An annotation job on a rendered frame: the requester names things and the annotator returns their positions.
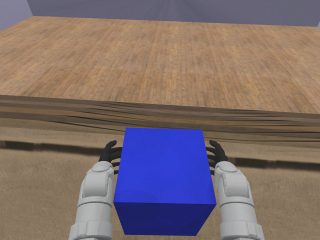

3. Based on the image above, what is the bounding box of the right robot forearm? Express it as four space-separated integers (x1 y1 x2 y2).
214 161 265 240

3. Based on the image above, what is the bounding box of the left robot forearm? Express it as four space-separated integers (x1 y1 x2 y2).
68 161 115 240

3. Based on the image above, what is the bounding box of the carton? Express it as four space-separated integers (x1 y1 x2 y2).
113 127 217 236

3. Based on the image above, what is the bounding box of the left robot hand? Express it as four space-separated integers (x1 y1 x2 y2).
98 140 123 175

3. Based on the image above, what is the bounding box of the right robot hand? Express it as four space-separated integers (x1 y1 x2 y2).
205 140 228 176

